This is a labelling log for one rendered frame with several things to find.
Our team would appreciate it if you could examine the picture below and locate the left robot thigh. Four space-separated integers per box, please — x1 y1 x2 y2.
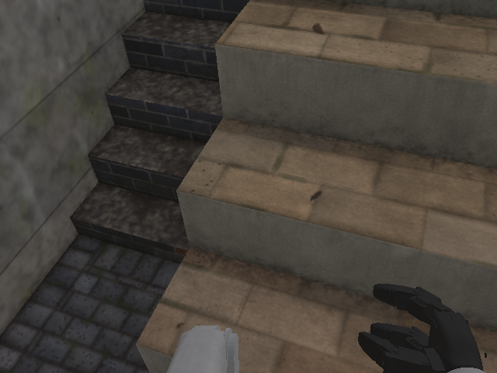
166 326 239 373

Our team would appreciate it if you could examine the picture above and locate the right robot hand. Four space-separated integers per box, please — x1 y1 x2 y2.
358 284 487 373

